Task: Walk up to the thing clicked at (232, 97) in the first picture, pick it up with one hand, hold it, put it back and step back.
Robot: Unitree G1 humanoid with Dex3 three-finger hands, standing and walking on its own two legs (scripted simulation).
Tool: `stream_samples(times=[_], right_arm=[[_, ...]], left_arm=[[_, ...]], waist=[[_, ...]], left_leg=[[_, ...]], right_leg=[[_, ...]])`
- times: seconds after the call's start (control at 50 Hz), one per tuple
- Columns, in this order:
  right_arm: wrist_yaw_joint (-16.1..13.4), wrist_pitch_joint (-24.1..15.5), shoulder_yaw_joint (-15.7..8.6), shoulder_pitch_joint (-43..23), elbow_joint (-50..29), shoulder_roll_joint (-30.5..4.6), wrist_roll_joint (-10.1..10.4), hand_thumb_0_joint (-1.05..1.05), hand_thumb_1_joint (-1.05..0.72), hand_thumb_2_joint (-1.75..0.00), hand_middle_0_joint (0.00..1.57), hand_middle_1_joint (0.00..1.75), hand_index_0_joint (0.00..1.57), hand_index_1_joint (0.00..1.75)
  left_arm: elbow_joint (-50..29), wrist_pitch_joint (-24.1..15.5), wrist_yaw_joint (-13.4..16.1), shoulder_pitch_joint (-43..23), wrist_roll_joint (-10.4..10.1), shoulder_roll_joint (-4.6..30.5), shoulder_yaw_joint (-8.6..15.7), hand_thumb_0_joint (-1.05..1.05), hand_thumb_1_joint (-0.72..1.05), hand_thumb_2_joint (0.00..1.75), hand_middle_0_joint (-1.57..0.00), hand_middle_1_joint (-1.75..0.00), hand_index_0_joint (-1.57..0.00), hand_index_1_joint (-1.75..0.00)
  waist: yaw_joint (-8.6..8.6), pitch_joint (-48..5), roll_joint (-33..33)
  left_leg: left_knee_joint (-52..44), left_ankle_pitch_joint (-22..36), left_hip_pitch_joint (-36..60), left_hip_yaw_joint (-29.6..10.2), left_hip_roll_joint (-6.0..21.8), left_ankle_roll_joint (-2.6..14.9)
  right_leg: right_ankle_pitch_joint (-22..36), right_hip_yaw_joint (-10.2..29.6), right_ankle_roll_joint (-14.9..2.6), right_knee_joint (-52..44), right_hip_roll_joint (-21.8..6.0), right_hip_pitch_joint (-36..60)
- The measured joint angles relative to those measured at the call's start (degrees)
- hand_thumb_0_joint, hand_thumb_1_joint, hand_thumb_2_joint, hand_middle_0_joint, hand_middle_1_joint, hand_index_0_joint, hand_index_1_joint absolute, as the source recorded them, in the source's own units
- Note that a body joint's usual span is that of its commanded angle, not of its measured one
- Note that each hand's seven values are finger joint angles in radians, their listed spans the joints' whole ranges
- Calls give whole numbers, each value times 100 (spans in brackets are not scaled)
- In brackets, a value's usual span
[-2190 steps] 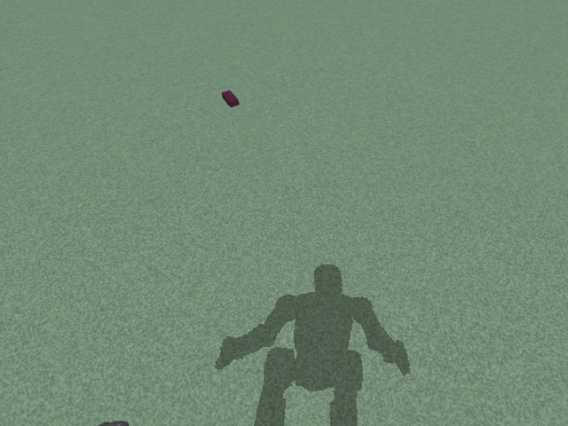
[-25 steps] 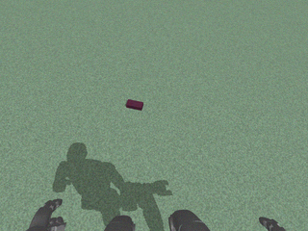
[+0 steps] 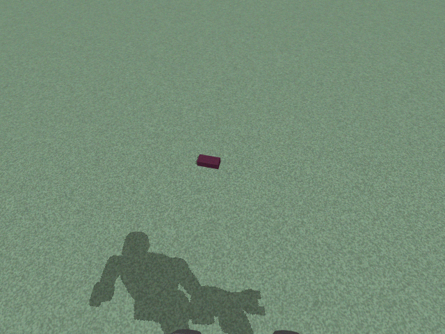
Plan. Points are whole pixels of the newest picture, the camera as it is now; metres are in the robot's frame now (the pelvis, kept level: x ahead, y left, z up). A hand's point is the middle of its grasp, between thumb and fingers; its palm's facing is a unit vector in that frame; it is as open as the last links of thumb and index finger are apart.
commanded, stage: step back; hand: left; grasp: from above
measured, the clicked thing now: (208, 161) +1.04 +0.17 -0.74
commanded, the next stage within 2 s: stand in 0.54 s
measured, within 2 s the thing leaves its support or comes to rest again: neither
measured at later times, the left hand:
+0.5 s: hand (103, 333) +0.12 +0.26 -0.15, palm faces +0.06 -0.93 -0.37, open 7.4 cm
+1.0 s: hand (103, 326) +0.13 +0.26 -0.13, palm faces +0.02 -0.94 -0.34, open 7.4 cm
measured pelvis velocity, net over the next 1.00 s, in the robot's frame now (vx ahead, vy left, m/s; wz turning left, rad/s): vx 0.05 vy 0.01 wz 0.03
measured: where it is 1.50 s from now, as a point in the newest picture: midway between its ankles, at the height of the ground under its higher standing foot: outside the picture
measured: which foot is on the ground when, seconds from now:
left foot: down 0.00-0.22, up 0.24-0.44, down 0.46-1.00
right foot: up 0.00-0.16, down 0.18-1.00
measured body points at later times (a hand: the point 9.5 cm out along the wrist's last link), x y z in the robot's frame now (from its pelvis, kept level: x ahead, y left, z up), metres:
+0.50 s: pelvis +0.04 +0.00 +0.00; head +0.06 -0.01 +0.45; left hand +0.12 +0.31 -0.12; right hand +0.12 -0.31 -0.13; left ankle +0.04 +0.14 -0.73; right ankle +0.06 -0.13 -0.73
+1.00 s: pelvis +0.05 +0.01 +0.02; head +0.06 +0.01 +0.47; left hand +0.13 +0.31 -0.11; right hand +0.18 -0.28 -0.11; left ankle +0.04 +0.14 -0.73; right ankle +0.06 -0.13 -0.73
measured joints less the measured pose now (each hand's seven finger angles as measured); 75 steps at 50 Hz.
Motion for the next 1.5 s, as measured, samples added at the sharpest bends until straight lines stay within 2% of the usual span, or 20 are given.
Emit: stream_samples(times=[0.02, 0.06, 0.12, 0.16, 0.2, 0.22, 0.26, 0.32, 0.38, 0.42, 0.46, 0.48, 0.5, 0.54, 0.58, 0.66, 0.94, 1.5], right_arm=[[12, -19, 0, 30, -17, 19, -3, 1, -90, -90, 20, 30, 21, 30], [13, -14, 20, 76, -34, 54, -11, 1, -90, -90, 20, 30, 21, 30], [-3, -12, 35, 97, -37, 49, -12, 1, -90, -90, 20, 30, 21, 30], [-18, 42, 46, 91, -29, 1, 8, 1, -90, -90, 20, 30, 21, 30], [-55, 129, 58, 59, -10, -79, 64, 1, -90, -90, 20, 30, 21, 30], [-93, 173, 57, 32, 15, -127, 97, 1, -90, -90, 20, 30, 21, 30], [-169, 243, 60, 5, 72, -159, 115, 1, -90, -90, 20, 30, 21, 30], [-182, 226, 68, -39, 123, -199, 117, 1, -90, -90, 20, 30, 21, 30], [-170, 179, 67, -97, 159, -251, 108, 1, -91, -90, 20, 30, 21, 30], [-163, 148, 74, -141, 191, -251, 100, 1, -91, -90, 20, 30, 20, 30], [-162, 93, 72, -163, 235, -230, 79, 1, -91, -90, 20, 30, 20, 30], [-171, 69, 59, -194, 279, -187, 59, 1, -91, -90, 20, 30, 20, 30], [-180, 56, 57, -228, 322, -125, 33, 1, -91, -90, 20, 30, 20, 30], [-173, 50, 102, -270, 376, -45, 38, 1, -91, -90, 20, 30, 21, 30], [-150, 38, 162, -355, 463, 20, 57, 1, -90, -90, 20, 30, 21, 30], [-146, -50, 264, -545, 523, 154, 106, 1, -90, -90, 20, 30, 21, 30], [-153, -23, 297, -1090, 686, 55, 170, 0, -90, -90, 20, 30, 21, 30], [-111, 45, 341, -713, 1027, 14, 136, 1, -90, -90, 20, 30, 21, 30]], left_arm=[[25, 16, 0, -40, -9, 8, -13, 1, 91, 90, -20, -30, -21, -30], [3, -4, -24, -84, -20, 55, -16, 1, 91, 90, -20, -30, -21, -30], [-36, -71, -71, -151, -34, 116, 12, 1, 91, 90, -20, -30, -20, -30], [-16, -113, -66, -214, -45, 114, 38, 1, 91, 90, -20, -30, -20, -30], [22, -182, -24, -277, -31, 61, 52, 1, 91, 90, -20, -30, -20, -30], [49, -207, 0, -317, 0, -16, 51, 1, 91, 90, -20, -30, -20, -30], [68, -220, 11, -334, 54, -149, 4, 1, 91, 90, -20, -30, -20, -30], [112, -196, -15, -339, 68, -303, -67, 1, 91, 90, -20, -30, -21, -30], [143, -207, -35, -388, 68, -398, -119, 1, 91, 90, -20, -30, -21, -30], [152, -203, -47, -441, 60, -397, -128, 1, 90, 90, -20, -30, -21, -30], [166, -168, -48, -513, 30, -358, -130, 1, 90, 90, -21, -30, -21, -30], [184, -139, -40, -564, 8, -320, -125, 1, 90, 90, -21, -30, -21, -30], [201, -102, -26, -603, -21, -278, -114, 1, 90, 90, -20, -30, -21, -30], [239, -50, -3, -642, -95, -230, -109, 1, 91, 90, -20, -30, -21, -30], [335, -35, 6, -694, -144, -186, -136, 1, 91, 90, -20, -30, -21, -30], [539, -37, -17, -774, -155, -118, -189, 1, 91, 90, -20, -30, -20, -30], [903, -58, -61, -958, -94, -292, -381, 1, 91, 90, -20, -30, -20, -30], [1059, -75, -61, -762, -95, -275, -381, 1, 91, 90, -20, -30, -21, -30]], waist=[[-48, -9, 44], [-80, -32, 44], [-154, -40, -7], [-192, -36, -15], [-171, -21, 58], [-178, 0, 181], [-123, -69, 268], [-26, -144, 244], [-5, -161, 282], [5, -132, 264], [-25, -98, 213], [-27, -47, 124], [-8, -7, 6], [10, -20, -61], [20, -19, -43], [-8, -4, -115], [-32, -100, 20], [-126, -176, 85]], left_leg=[[-26, -3, 22, -51, 54, 37], [-145, 30, 97, -72, 133, 47], [-220, 47, 156, -98, 180, -43], [-115, -33, 145, -131, 200, -107], [237, -253, 48, -171, 270, -184], [480, -373, -26, -295, 324, -129], [1012, -930, -232, -510, 205, -53], [1466, -1240, -407, -392, 91, -33], [1396, -1098, -468, -367, 149, -26], [1010, -979, -374, -264, 236, -35], [304, -495, -159, -128, 279, -55], [123, -69, -80, -83, 218, -111], [68, -2, -24, -18, 141, -138], [70, -80, -13, 31, 131, -134], [39, -128, 32, 25, 208, -130], [-313, 4, 252, 32, 245, -137], [-1180, 456, 731, 48, 244, -133], [-1495, 669, 755, -7, 370, -272]], right_leg=[[-234, -51, -47, 193, 78, -100], [-339, -140, -113, 325, 133, -276], [48, -268, -88, -47, 105, -359], [476, -341, -57, -672, 129, -199], [1288, -413, -39, -1236, 222, 11], [1360, -500, -32, -1210, 297, 46], [1219, -557, -51, -1118, 315, 50], [1124, -500, -59, -1128, 199, 105], [1111, -526, 9, -1192, 126, 135], [1065, -537, 56, -1158, 74, 124], [959, -569, 120, -1020, -10, 84], [891, -540, 163, -917, -92, 70], [850, -472, 190, -847, -175, 60], [844, -382, 163, -920, -161, 86], [974, -383, 257, -1191, -76, 230], [1176, -393, 282, -1649, -37, 493], [1648, -406, 305, -2552, -30, 986], [1779, -465, 174, -2736, 95, 958]])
